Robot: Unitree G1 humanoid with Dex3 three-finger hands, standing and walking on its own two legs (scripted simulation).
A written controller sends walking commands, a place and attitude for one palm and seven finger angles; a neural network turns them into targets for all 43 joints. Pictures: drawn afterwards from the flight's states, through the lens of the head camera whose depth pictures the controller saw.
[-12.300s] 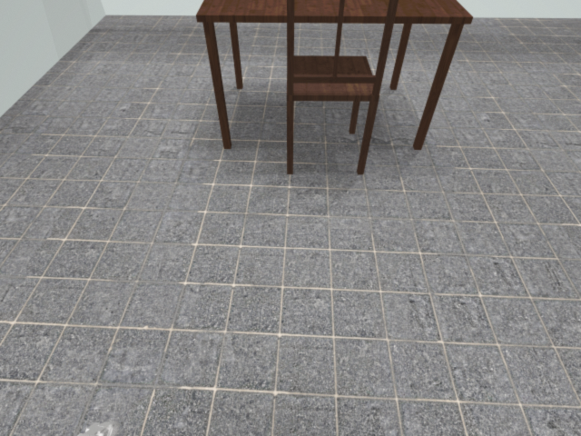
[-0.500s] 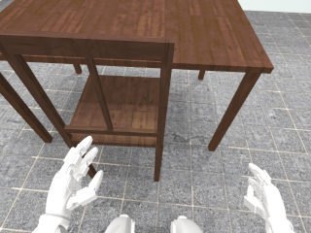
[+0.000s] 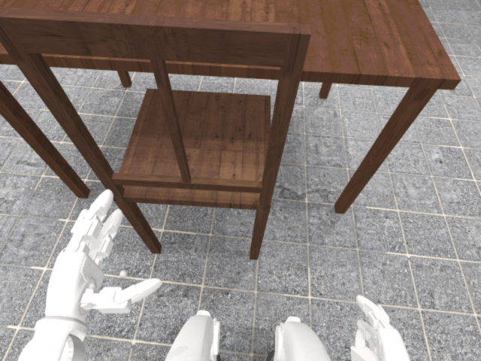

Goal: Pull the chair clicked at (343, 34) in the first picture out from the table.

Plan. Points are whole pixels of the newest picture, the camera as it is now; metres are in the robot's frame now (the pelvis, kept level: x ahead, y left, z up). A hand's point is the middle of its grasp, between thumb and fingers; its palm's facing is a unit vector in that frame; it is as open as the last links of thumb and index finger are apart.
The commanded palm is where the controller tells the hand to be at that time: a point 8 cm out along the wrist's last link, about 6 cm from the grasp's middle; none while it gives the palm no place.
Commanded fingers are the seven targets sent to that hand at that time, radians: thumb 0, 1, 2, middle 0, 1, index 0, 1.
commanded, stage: raise the hand toward the chair's back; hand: left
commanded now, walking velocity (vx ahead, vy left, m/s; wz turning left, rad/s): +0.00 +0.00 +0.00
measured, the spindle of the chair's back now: (175, 133) +0.50 +0.16 +0.04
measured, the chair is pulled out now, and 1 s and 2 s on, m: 0.00 0.00 0.00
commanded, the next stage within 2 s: aim the fingers beside a spindle in 1.20 s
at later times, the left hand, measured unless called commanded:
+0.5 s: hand (111, 259) +0.25 +0.20 +0.06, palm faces +0.02 -1.00 -0.04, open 16.7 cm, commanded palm +0.23 +0.25 +0.07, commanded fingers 0.00 -0.50 0.30 -0.06 -0.08 -0.06 -0.08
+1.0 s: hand (116, 248) +0.26 +0.20 +0.06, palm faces +0.01 -1.00 -0.05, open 16.9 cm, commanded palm +0.24 +0.25 +0.07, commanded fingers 0.00 -0.50 0.30 -0.06 -0.08 -0.06 -0.08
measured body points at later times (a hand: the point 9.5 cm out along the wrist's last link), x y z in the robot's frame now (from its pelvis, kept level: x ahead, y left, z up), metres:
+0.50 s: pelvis +0.02 +0.00 +0.01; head +0.10 +0.01 +0.45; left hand +0.24 +0.25 +0.06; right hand +0.22 -0.22 -0.07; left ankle +0.04 +0.10 -0.63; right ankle +0.04 -0.12 -0.63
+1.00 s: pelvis +0.02 -0.01 +0.01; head +0.10 +0.00 +0.46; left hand +0.26 +0.25 +0.07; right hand +0.19 -0.26 -0.06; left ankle +0.04 +0.10 -0.63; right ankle +0.04 -0.12 -0.63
